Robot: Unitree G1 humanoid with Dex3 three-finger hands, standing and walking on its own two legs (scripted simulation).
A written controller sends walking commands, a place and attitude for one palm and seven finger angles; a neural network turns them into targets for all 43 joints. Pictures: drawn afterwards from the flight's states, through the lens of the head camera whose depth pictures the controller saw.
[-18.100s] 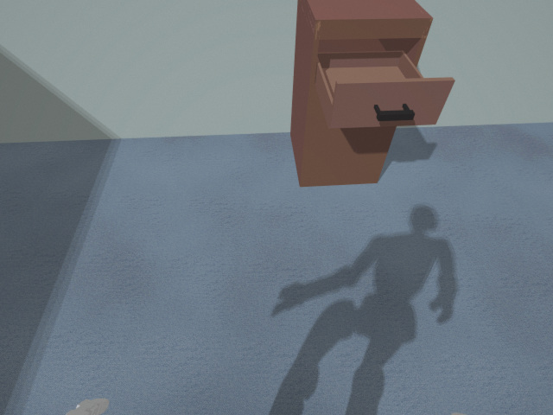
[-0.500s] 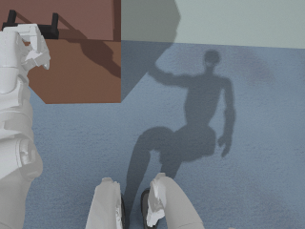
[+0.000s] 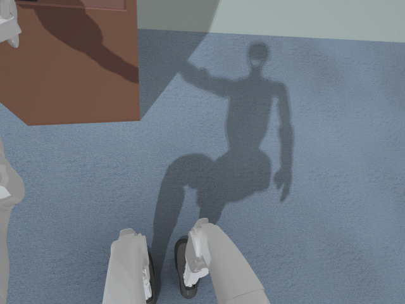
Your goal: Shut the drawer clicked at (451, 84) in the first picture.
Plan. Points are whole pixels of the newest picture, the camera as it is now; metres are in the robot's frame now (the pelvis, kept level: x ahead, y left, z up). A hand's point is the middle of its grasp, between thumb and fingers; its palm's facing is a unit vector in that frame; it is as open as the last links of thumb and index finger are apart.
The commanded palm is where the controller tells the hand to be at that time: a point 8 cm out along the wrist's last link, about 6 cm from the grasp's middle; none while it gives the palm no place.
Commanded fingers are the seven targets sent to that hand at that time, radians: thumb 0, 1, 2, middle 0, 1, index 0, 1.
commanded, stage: push the drawer shut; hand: left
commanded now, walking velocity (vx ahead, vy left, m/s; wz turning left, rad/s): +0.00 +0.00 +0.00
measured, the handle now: out of the picture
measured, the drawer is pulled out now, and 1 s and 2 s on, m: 0.00 0.00 0.00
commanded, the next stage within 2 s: pull the fist back off the drawer in 0.16 s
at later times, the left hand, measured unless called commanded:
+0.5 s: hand (2, 13) +0.58 +0.25 +0.05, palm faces +0.05 -1.00 -0.04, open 3.4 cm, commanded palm +0.60 +0.23 +0.06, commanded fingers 0.00 0.90 0.90 -1.40 -1.60 -1.40 -1.60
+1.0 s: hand (7, 27) +0.56 +0.24 +0.05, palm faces +0.07 -1.00 -0.02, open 3.3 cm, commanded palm +0.54 +0.25 +0.06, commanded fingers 0.00 0.90 0.90 -1.40 -1.60 -1.40 -1.60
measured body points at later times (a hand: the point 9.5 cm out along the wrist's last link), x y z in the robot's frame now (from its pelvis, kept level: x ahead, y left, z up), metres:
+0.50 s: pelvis -0.02 +0.00 -0.01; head +0.20 +0.08 +0.38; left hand +0.57 +0.30 +0.06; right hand -0.05 -0.25 -0.08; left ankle +0.04 +0.07 -0.57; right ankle +0.05 -0.08 -0.57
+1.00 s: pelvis +0.02 +0.01 +0.02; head +0.21 +0.06 +0.43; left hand +0.55 +0.29 +0.06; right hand +0.02 -0.25 -0.07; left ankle +0.04 +0.07 -0.57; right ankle +0.05 -0.08 -0.57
